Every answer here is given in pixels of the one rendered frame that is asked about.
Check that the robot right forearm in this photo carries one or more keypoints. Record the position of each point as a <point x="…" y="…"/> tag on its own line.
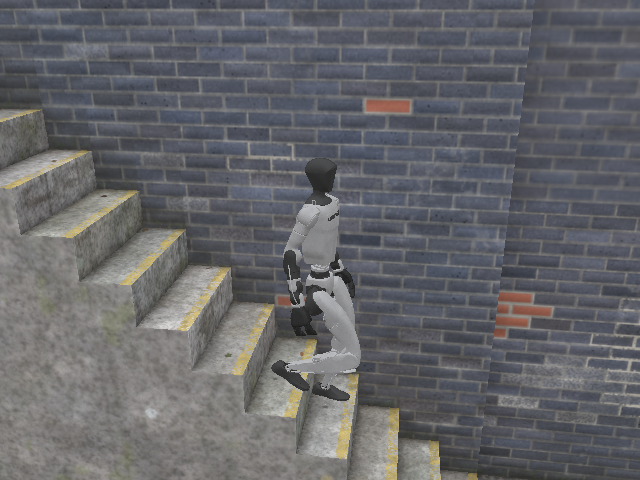
<point x="297" y="287"/>

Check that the robot left shin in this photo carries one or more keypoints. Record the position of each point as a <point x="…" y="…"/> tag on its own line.
<point x="327" y="378"/>

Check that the right robot upper arm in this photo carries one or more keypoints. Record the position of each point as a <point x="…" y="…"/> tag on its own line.
<point x="305" y="220"/>

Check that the robot left hand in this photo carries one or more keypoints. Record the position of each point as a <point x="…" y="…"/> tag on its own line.
<point x="347" y="278"/>

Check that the left robot upper arm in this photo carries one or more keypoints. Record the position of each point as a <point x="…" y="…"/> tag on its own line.
<point x="336" y="199"/>

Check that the robot left forearm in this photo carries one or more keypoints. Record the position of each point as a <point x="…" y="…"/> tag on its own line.
<point x="336" y="264"/>

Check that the right robot thigh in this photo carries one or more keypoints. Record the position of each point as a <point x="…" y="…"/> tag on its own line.
<point x="336" y="319"/>

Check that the robot right hand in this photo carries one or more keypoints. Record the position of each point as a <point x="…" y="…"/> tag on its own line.
<point x="301" y="317"/>

